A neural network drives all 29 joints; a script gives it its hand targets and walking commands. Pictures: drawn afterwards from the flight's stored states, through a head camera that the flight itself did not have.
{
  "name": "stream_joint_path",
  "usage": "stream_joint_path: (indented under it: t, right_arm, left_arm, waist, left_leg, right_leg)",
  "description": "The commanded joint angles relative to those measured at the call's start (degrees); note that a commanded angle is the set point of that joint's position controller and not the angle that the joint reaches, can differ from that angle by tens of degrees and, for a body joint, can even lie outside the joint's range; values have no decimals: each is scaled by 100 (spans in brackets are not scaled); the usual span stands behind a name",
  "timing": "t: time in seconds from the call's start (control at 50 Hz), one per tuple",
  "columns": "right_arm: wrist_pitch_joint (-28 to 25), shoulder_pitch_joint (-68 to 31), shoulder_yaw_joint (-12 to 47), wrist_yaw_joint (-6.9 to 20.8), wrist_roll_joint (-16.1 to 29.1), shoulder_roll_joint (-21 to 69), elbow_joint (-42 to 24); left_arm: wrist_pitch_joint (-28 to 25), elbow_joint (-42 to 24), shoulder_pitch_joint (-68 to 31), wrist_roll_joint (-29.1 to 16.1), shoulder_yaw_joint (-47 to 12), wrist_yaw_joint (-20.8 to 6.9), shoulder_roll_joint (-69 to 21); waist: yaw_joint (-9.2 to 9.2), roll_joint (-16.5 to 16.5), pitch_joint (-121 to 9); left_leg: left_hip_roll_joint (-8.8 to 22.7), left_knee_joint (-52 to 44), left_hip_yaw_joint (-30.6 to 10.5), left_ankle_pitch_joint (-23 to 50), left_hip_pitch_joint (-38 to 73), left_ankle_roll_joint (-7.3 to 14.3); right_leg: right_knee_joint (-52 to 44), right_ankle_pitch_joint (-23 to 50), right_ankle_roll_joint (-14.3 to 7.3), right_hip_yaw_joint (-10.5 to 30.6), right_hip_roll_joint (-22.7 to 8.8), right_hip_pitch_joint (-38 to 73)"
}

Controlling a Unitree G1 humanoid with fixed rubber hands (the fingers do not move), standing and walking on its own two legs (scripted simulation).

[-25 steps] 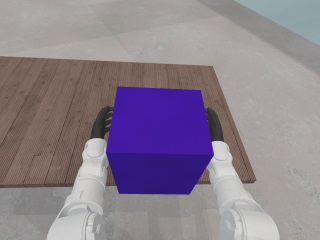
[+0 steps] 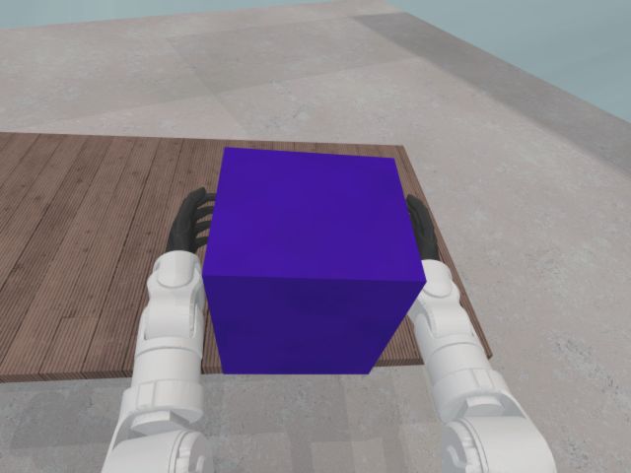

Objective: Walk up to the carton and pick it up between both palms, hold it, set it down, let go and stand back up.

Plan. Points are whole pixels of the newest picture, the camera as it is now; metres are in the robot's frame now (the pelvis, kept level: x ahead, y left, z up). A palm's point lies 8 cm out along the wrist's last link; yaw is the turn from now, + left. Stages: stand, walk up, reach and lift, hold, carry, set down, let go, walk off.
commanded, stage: reach and lift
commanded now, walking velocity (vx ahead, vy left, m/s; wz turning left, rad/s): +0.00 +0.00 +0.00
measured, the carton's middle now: (303, 272) +0.36 +0.01 +0.06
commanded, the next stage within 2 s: hold in 1.62 s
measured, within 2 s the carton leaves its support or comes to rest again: neither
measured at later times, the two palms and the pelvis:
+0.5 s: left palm (176, 227) +0.35 +0.16 +0.15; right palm (432, 233) +0.36 -0.15 +0.15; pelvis +0.00 +0.00 +0.00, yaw +0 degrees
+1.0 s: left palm (175, 214) +0.35 +0.16 +0.17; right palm (439, 220) +0.36 -0.15 +0.17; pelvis -0.01 +0.00 +0.00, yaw +0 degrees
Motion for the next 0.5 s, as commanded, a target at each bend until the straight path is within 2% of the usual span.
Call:
stream_joint_path:
  t: [0.0, 0.02, 0.04, 0.06, 0.08, 0.1, 0.12, 0.16, 0.2, 0.22, 0.24, 0.26, 0.28, 0.3, 0.32, 0.36, 0.38, 0.42, 0.44, 0.46, 0.48]
  right_arm:
    - [-408, -3788, 1921, 597, 107, 2599, -1528]
    - [-354, -3753, 2100, 584, 215, 2617, -1705]
    - [-286, -3617, 2153, 569, 280, 2599, -1654]
    - [-211, -3680, 2226, 577, 357, 2567, -1730]
    - [-164, -3690, 2219, 556, 391, 2641, -1642]
    - [-82, -3681, 2088, 531, 346, 2543, -1586]
    - [-33, -3577, 2274, 513, 442, 2580, -1704]
    - [57, -3707, 2481, 471, 683, 2554, -1954]
    - [295, -3522, 2307, 426, 622, 2476, -1667]
    - [229, -3793, 2361, 422, 640, 2477, -2093]
    - [242, -3851, 2494, 413, 785, 2545, -2206]
    - [200, -4025, 2518, 412, 823, 2519, -2397]
    - [255, -3908, 2586, 404, 893, 2557, -2389]
    - [345, -3854, 2537, 389, 848, 2510, -2218]
    - [408, -3826, 2553, 372, 928, 2458, -2265]
    - [559, -3760, 2456, 350, 890, 2404, -2098]
    - [560, -3855, 2484, 363, 948, 2374, -2211]
    - [570, -3952, 2566, 357, 1049, 2332, -2426]
    - [619, -3967, 2487, 340, 1042, 2301, -2364]
    - [656, -3913, 2483, 329, 997, 2295, -2362]
    - [666, -3906, 2531, 309, 1038, 2245, -2366]
  left_arm:
    - [-26, -655, -3085, -495, -2626, -766, -3079]
    - [20, -685, -2945, -481, -2618, -739, -2989]
    - [65, -759, -2900, -500, -2652, -732, -2991]
    - [125, -810, -2880, -540, -2700, -729, -3013]
    - [128, -1046, -3130, -614, -2789, -727, -3002]
    - [219, -882, -3113, -561, -2727, -745, -2956]
    - [277, -1041, -2928, -556, -2710, -766, -2901]
    - [450, -1190, -2828, -589, -2789, -774, -2912]
    - [666, -1026, -2753, -424, -2455, -895, -2726]
    - [702, -1237, -2937, -481, -2518, -920, -2765]
    - [747, -1290, -2840, -528, -2561, -925, -2696]
    - [734, -1561, -3007, -630, -2767, -898, -2845]
    - [744, -1611, -3033, -674, -2820, -869, -2800]
    - [805, -1510, -3091, -635, -2793, -868, -2766]
    - [894, -1582, -2994, -611, -2773, -875, -2748]
    - [1064, -1570, -3010, -537, -2655, -931, -2626]
    - [1122, -1733, -3016, -538, -2592, -947, -2621]
    - [1176, -2025, -3106, -594, -2727, -926, -2679]
    - [1239, -1834, -3098, -568, -2674, -939, -2577]
    - [1286, -1821, -3023, -527, -2609, -962, -2583]
    - [1312, -1889, -3008, -475, -2536, -974, -2541]
  waist:
    - [-177, 528, -2161]
    - [-71, 382, -2257]
    - [-134, 337, -2213]
    - [-87, 395, -2151]
    - [-208, 404, -2128]
    - [-276, 418, -2083]
    - [-196, 458, -2091]
    - [-193, 417, -2182]
    - [-176, 242, -1529]
    - [-169, 200, -1835]
    - [-135, 164, -1934]
    - [-201, 308, -2177]
    - [-174, 341, -2250]
    - [-267, 367, -2021]
    - [-265, 467, -1984]
    - [-304, 403, -1733]
    - [-257, 353, -1805]
    - [-278, 413, -1998]
    - [-349, 447, -1875]
    - [-367, 328, -1870]
    - [-318, 326, -1852]
  left_leg:
    - [-425, 294, 203, 1326, 1639, -90]
    - [-424, 256, 210, 1339, 1690, -9]
    - [-443, 265, 202, 1438, 1698, -51]
    - [-408, 260, 158, 1406, 1726, -50]
    - [-440, 266, 171, 1401, 1726, -63]
    - [-419, 267, 163, 1268, 1743, -55]
    - [-444, 260, 199, 1350, 1741, -46]
    - [-464, 276, 162, 1428, 1768, -36]
    - [-470, 119, 194, 933, 1549, 47]
    - [-489, 118, 229, 918, 1559, 31]
    - [-485, 163, 187, 968, 1596, 79]
    - [-479, 226, 190, 1159, 1674, 28]
    - [-486, 247, 164, 1295, 1710, 27]
    - [-479, 218, 152, 1235, 1667, -8]
    - [-479, 228, 172, 1234, 1762, -20]
    - [-467, 132, 190, 932, 1623, 38]
    - [-473, 131, 184, 1031, 1690, 40]
    - [-445, 203, 123, 1388, 1866, -20]
    - [-471, 206, 176, 1276, 1867, -11]
    - [-457, 184, 159, 1289, 1814, 14]
    - [-474, 150, 167, 1206, 1804, 22]
  right_leg:
    - [-179, 860, 171, -345, 295, -658]
    - [-168, 982, 208, -333, 308, -529]
    - [-182, 1026, 198, -342, 327, -499]
    - [-209, 878, 204, -343, 346, -608]
    - [-172, 856, 207, -345, 322, -674]
    - [-218, 818, 207, -332, 312, -741]
    - [-174, 907, 199, -302, 289, -545]
    - [-139, 1056, 219, -337, 325, -490]
    - [-253, 664, 225, -343, 288, -557]
    - [-191, 760, 233, -388, 298, -435]
    - [-128, 908, 244, -350, 284, -410]
    - [-77, 1059, 228, -337, 313, -377]
    - [-70, 1162, 235, -305, 329, -314]
    - [-90, 1072, 265, -349, 332, -423]
    - [-132, 1009, 233, -363, 313, -424]
    - [-169, 778, 233, -329, 294, -431]
    - [-139, 828, 231, -361, 323, -393]
    - [-95, 1065, 210, -415, 385, -432]
    - [-120, 1012, 219, -393, 334, -446]
    - [-115, 1053, 217, -409, 371, -358]
    - [-112, 1048, 243, -425, 347, -366]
